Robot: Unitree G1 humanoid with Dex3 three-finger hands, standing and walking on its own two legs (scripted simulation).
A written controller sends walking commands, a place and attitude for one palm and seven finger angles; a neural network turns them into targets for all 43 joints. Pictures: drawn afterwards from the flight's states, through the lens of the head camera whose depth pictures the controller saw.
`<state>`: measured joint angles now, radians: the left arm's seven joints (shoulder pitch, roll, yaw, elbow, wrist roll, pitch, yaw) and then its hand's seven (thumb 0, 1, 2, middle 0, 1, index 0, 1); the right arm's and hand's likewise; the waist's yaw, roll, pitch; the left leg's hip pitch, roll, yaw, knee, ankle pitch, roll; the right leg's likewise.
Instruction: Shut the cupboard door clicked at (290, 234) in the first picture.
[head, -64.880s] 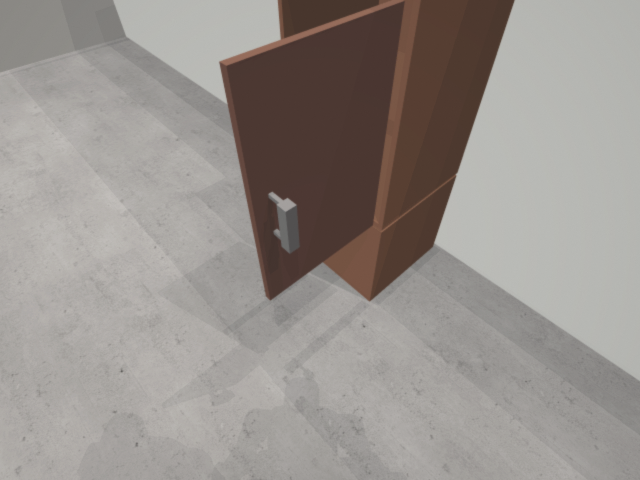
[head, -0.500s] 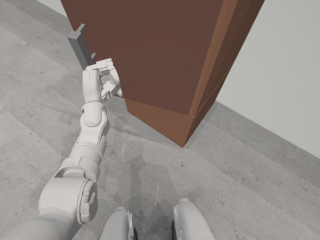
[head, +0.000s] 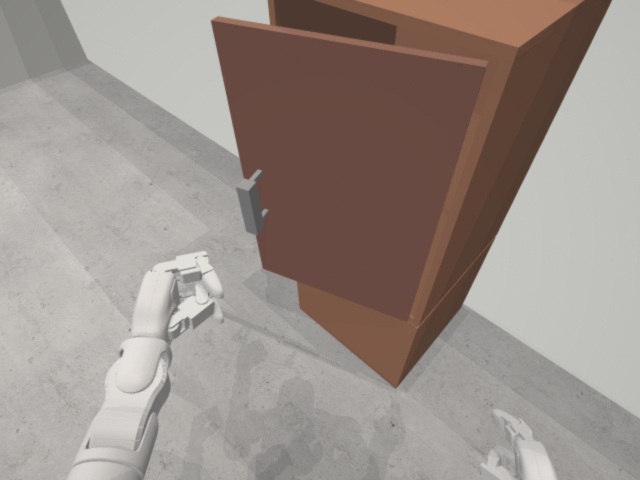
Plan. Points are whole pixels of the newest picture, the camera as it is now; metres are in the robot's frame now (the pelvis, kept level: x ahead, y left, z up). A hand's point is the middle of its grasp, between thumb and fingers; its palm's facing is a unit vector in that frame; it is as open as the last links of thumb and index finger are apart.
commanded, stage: draw the hand back to the body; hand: left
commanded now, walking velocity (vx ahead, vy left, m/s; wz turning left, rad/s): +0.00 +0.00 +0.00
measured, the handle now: (256, 201) +0.62 +0.15 -0.05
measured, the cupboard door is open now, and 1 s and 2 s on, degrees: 19 19 19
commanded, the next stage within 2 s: step back with the hand held close in 0.94 s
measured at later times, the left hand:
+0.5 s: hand (28, 335) +0.22 +0.27 +0.17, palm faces +0.42 -0.82 -0.39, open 5.6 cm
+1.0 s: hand out of the picture +0.19 +0.27 +0.19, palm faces +0.47 -0.78 -0.41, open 7.4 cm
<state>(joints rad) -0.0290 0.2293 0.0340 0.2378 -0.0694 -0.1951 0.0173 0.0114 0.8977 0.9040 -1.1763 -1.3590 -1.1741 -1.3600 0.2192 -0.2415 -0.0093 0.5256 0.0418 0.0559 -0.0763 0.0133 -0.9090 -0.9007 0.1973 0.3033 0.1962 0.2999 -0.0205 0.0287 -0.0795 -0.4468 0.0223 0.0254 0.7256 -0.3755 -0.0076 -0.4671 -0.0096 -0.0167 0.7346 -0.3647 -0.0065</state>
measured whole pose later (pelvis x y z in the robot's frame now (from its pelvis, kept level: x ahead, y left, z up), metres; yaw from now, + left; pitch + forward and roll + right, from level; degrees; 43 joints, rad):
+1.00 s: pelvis +0.01 +0.00 +0.03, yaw +0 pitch -4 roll +0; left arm 0.46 0.34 0.35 -0.36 -0.05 -0.10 0.10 0.01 0.89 0.90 -0.21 -0.30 -0.21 -0.30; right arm 0.21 -0.22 0.02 0.65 0.00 -0.13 -0.09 0.02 -0.91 -0.90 0.20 0.30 0.20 0.30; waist 0.06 0.06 -0.01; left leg -0.10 0.02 0.02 0.43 -0.26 -0.01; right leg -0.11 0.00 -0.03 0.43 -0.24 0.00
